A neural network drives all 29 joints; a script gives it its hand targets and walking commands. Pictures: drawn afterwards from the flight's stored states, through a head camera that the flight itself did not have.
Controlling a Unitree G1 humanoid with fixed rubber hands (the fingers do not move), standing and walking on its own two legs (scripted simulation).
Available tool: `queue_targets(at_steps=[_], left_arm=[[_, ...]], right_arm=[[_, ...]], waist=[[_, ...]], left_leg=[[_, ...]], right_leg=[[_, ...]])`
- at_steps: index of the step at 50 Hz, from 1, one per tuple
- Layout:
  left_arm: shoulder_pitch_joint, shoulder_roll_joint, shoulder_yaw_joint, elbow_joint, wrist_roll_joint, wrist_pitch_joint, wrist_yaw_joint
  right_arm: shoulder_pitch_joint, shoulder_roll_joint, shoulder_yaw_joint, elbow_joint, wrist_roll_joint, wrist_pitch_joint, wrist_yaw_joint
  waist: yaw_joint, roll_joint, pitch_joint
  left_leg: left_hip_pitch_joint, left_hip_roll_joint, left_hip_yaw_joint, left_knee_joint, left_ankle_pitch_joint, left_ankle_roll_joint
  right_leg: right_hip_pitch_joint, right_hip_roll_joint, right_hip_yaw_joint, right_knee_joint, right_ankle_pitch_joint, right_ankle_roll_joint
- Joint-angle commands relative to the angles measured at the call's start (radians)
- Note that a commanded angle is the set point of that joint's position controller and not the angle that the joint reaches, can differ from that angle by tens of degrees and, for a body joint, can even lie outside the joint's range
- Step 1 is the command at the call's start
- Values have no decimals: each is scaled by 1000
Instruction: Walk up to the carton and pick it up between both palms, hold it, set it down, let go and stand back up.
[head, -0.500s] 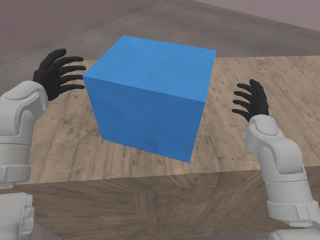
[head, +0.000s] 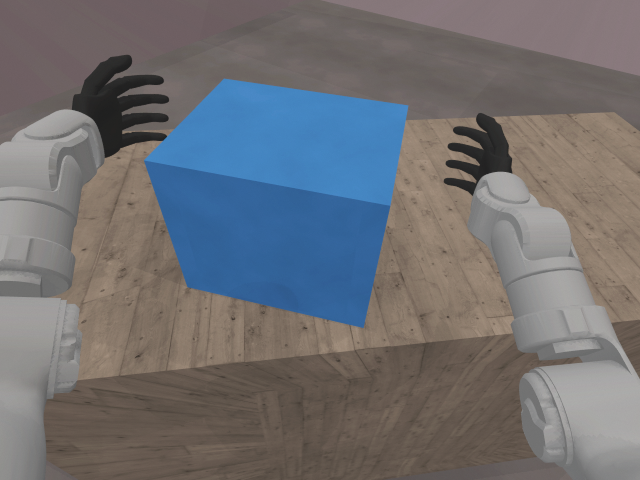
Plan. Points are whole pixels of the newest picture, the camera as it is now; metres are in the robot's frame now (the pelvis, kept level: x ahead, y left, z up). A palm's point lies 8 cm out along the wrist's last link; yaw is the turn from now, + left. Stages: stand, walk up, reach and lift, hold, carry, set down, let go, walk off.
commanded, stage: reach and lift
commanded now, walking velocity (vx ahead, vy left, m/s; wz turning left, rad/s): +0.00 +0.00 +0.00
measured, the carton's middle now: (292, 200) +0.48 +0.02 +0.11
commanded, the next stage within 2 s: none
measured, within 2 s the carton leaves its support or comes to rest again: neither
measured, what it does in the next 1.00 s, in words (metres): stands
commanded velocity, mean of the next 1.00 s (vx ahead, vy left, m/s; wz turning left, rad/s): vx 0.00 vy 0.00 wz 0.00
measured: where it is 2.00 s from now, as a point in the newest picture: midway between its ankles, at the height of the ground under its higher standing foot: outside the picture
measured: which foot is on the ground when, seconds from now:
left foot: down 0.00-1.00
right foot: down 0.00-1.00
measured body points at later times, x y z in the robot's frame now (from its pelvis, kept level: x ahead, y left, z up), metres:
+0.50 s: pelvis +0.00 +0.00 +0.00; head +0.01 +0.03 +0.45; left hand +0.48 +0.22 +0.23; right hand +0.41 -0.20 +0.18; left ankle +0.01 +0.09 -0.75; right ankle +0.00 -0.16 -0.74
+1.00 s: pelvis +0.01 -0.01 +0.00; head +0.03 +0.03 +0.45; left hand +0.49 +0.21 +0.17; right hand +0.43 -0.19 +0.14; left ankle +0.01 +0.09 -0.75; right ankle +0.00 -0.16 -0.74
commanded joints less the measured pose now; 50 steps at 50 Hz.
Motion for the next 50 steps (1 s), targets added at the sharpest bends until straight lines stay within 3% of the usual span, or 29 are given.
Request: queue_targets(at_steps=[1,3,7,8,9,12,14,16,21,23,26,27,28,29,30,31,32,33,34,35,36,37,39,40,42,43,44,46,50], left_arm=[[-573,165,-27,42,-26,-93,40],[-587,136,-72,60,-47,-116,42],[-613,143,-83,247,-39,-142,37],[-576,121,-104,230,-52,-151,35],[-580,111,-108,210,-40,-153,30],[-558,100,-125,275,-47,-178,23],[-563,94,-119,319,-31,-189,13],[-517,69,-132,341,-31,-214,12],[-544,53,-141,284,-60,-305,26],[-515,23,-156,413,-45,-334,22],[-474,-13,-169,426,-37,-366,27],[-456,-11,-169,440,-29,-376,30],[-451,-11,-168,452,-12,-383,36],[-409,-39,-168,459,1,-388,41],[-438,-19,-149,443,5,-399,45],[-442,-30,-158,393,11,-412,52],[-428,-25,-153,429,7,-417,56],[-442,-36,-155,380,2,-436,60],[-427,-31,-135,381,12,-441,65],[-450,-19,-125,371,12,-453,67],[-471,-30,-141,317,2,-465,79],[-462,-29,-121,387,17,-459,80],[-475,-29,-124,365,8,-470,83],[-465,-44,-130,346,16,-472,87],[-440,-54,-119,373,28,-466,88],[-448,-63,-135,348,28,-467,88],[-426,-65,-121,375,37,-463,84],[-443,-79,-124,335,30,-471,82],[-432,-110,-123,334,37,-471,74]], right_arm=[[-625,-120,-87,-60,22,-81,29],[-632,-109,-84,-37,19,-103,29],[-660,-111,-53,72,23,-117,29],[-649,-107,-50,62,27,-126,27],[-623,-109,-56,74,17,-135,18],[-618,-97,-32,85,24,-163,17],[-595,-74,-3,154,38,-164,15],[-589,-77,-13,146,23,-187,16],[-570,-62,-13,124,24,-261,29],[-550,-23,-7,215,6,-272,34],[-497,-17,-10,284,-8,-301,32],[-494,-15,-8,283,1,-314,34],[-494,-47,-38,319,-16,-321,36],[-483,-32,-35,305,-30,-335,35],[-512,-31,-24,282,-36,-349,31],[-505,-59,-48,291,-37,-369,31],[-507,-45,-37,274,-40,-382,33],[-502,-28,-37,254,-41,-393,32],[-483,-34,-51,270,-63,-402,31],[-488,-28,-50,265,-65,-412,31],[-495,-32,-56,264,-58,-423,31],[-478,-21,-40,325,-50,-421,35],[-467,-11,-30,344,-52,-419,26],[-471,-13,-28,367,-39,-420,27],[-457,-17,-25,385,-38,-424,24],[-458,-19,-25,372,-34,-432,17],[-451,-3,-13,362,-29,-433,13],[-476,18,-5,296,-25,-458,4],[-454,69,21,309,-14,-466,-1]], waist=[[-141,150,-491],[-153,140,-493],[-160,111,-462],[-157,100,-453],[-182,118,-470],[-172,91,-462],[-182,82,-410],[-176,66,-403],[-174,115,-494],[-162,118,-453],[-180,124,-417],[-167,140,-409],[-178,159,-416],[-164,143,-402],[-147,141,-404],[-167,184,-449],[-153,157,-439],[-150,164,-487],[-168,158,-507],[-162,158,-539],[-172,197,-578],[-159,183,-538],[-173,171,-536],[-171,206,-525],[-175,178,-506],[-189,193,-522],[-168,178,-533],[-167,152,-573],[-171,134,-580]], left_leg=[[133,-2,-94,-56,288,-43],[140,-7,-87,-41,322,-48],[86,-29,-77,-55,258,-29],[92,-28,-78,-50,295,-31],[121,-29,-75,-47,332,-36],[112,-38,-74,-38,337,-37],[80,-49,-70,-52,298,-24],[77,-44,-77,-56,277,-21],[130,-37,-77,-22,308,-32],[72,-40,-70,-28,236,-25],[94,-31,-72,-31,233,-32],[87,-27,-75,-35,252,-36],[102,-22,-78,-38,226,-44],[95,-15,-79,-33,239,-53],[78,-16,-77,-21,263,-49],[116,-15,-81,-11,287,-68],[97,-22,-77,-3,276,-68],[106,-18,-78,6,301,-70],[122,-21,-79,12,311,-66],[110,-18,-81,23,315,-68],[130,-19,-78,30,354,-84],[124,-23,-77,36,340,-79],[112,-27,-71,28,314,-71],[131,-21,-73,24,326,-83],[136,-21,-75,31,353,-87],[152,-20,-79,33,363,-86],[122,-24,-73,35,355,-84],[105,-29,-67,49,378,-81],[88,-32,-73,56,389,-77]], right_leg=[[4,41,-107,-8,331,-51],[-7,41,-110,-8,381,-48],[21,30,-103,-7,418,-45],[17,32,-107,-3,459,-43],[36,33,-107,1,515,-38],[26,26,-108,3,566,-31],[49,15,-98,1,578,-27],[34,21,-106,2,537,-23],[-40,22,-114,6,471,-35],[-66,13,-109,-1,399,-42],[-92,20,-131,-12,344,-44],[-78,23,-129,-8,334,-45],[-121,29,-137,-17,276,-53],[-116,32,-140,-14,274,-50],[-110,32,-135,-10,294,-49],[-137,39,-146,-10,284,-54],[-127,37,-145,-12,292,-51],[-137,37,-145,-4,292,-45],[-148,41,-146,-8,309,-46],[-145,36,-144,-1,311,-44],[-154,42,-156,2,321,-46],[-173,39,-152,-3,310,-49],[-156,32,-146,-4,315,-46],[-167,36,-150,-3,303,-46],[-162,39,-153,-7,341,-42],[-165,40,-151,-8,359,-41],[-146,40,-146,-5,362,-41],[-124,30,-142,15,445,-30],[-106,28,-137,30,529,-20]])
